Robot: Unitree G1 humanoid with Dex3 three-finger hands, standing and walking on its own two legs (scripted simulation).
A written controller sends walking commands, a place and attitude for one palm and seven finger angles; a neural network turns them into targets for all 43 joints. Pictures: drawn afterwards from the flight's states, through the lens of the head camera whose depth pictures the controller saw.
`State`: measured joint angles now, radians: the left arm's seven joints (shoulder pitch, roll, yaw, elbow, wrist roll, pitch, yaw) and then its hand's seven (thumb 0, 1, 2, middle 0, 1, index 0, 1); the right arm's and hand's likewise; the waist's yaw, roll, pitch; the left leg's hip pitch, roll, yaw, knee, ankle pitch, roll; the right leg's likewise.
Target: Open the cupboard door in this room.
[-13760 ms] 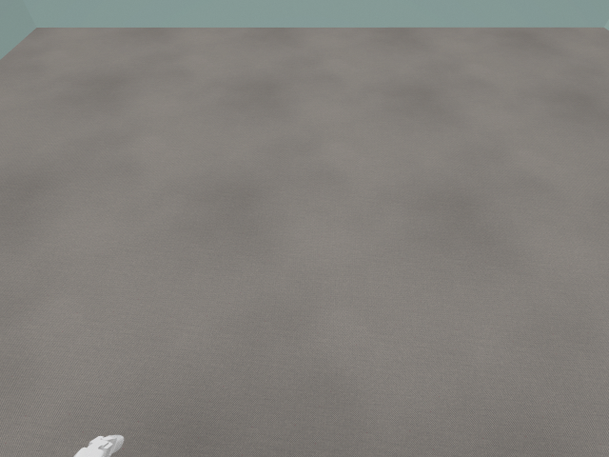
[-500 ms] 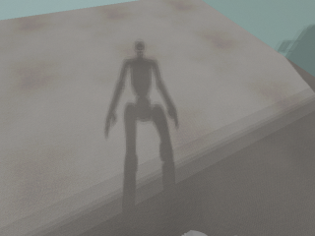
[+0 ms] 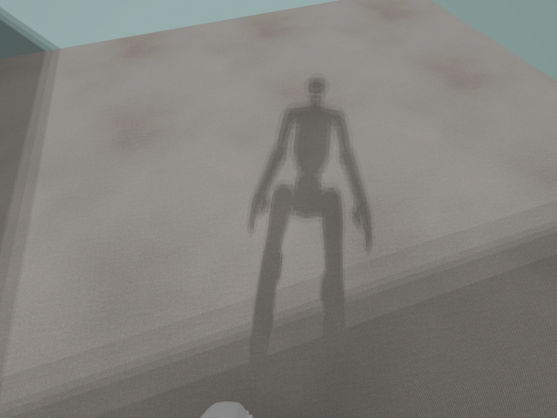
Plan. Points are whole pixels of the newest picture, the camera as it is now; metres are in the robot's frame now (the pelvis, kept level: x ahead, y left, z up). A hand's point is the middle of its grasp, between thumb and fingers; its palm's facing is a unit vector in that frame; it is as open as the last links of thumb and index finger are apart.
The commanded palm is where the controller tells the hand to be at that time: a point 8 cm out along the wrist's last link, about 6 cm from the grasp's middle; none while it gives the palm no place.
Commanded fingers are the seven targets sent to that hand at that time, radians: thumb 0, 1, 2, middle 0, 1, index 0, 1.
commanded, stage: turn or walk to find it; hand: left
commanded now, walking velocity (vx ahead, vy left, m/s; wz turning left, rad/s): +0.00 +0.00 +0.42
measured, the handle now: out of the picture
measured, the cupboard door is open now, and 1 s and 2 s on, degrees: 0 0 0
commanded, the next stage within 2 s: none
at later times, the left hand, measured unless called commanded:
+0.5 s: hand out of the picture +0.01 +0.27 -0.17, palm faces +0.21 -0.95 -0.25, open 7.4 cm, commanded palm none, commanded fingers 0.00 0.90 0.90 -0.20 -0.30 -0.20 -0.30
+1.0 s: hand out of the picture -0.08 +0.19 -0.16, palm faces +0.43 -0.86 -0.26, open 7.4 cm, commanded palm none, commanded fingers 0.00 0.90 0.90 -0.20 -0.30 -0.20 -0.30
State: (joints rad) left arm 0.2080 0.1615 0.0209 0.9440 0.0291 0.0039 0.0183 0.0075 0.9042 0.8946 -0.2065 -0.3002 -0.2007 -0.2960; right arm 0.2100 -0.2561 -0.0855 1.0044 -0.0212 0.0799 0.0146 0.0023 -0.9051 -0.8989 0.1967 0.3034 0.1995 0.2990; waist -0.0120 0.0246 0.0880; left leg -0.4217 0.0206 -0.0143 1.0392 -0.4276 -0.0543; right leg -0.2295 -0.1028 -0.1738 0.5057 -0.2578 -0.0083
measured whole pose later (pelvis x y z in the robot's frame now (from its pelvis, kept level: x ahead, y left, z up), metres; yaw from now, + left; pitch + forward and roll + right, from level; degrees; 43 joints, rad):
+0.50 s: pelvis -0.02 +0.05 +0.00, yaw +11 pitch +0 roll -1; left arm 0.16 0.25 0.06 0.97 0.02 0.05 0.01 0.01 0.91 0.90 -0.20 -0.30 -0.19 -0.30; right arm 0.19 -0.18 -0.04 0.97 -0.02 0.02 -0.01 0.00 -0.90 -0.90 0.20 0.30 0.21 0.30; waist 0.00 -0.02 0.07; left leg -0.23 -0.04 -0.03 0.44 -0.21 0.05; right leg -0.42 -0.07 -0.02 0.96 -0.43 0.09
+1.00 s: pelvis -0.05 +0.00 +0.00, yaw +25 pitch -1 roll +2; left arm 0.23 0.17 0.03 0.96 0.03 0.00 0.02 0.01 0.91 0.89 -0.21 -0.30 -0.20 -0.30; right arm 0.21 -0.26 -0.08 1.02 -0.02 0.08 0.01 0.00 -0.91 -0.90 0.20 0.30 0.20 0.30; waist 0.00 0.02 0.08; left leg -0.40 0.04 -0.02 0.97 -0.44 -0.07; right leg -0.21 -0.11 -0.19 0.50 -0.27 -0.02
